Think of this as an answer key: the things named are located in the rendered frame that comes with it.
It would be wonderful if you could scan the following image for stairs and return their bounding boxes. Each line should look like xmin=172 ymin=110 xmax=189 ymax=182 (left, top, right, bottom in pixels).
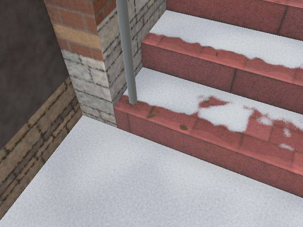
xmin=113 ymin=0 xmax=303 ymax=198

